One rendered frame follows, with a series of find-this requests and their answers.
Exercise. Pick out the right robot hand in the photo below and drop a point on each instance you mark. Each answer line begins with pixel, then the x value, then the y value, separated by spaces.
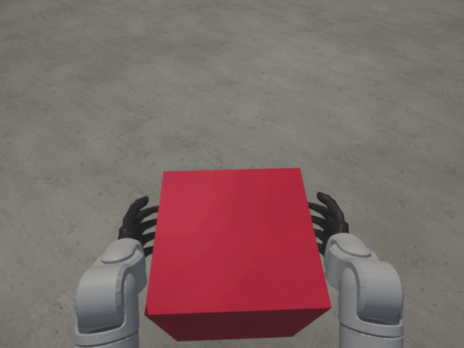
pixel 332 224

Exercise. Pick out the right robot forearm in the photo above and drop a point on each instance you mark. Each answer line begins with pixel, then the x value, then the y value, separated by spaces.
pixel 370 294

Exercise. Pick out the left robot hand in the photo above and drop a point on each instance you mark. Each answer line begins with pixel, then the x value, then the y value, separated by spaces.
pixel 133 227

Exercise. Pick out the carton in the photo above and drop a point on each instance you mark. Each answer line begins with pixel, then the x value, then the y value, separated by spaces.
pixel 235 256

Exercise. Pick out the left robot forearm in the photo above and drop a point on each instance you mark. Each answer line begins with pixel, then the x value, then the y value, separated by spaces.
pixel 106 299

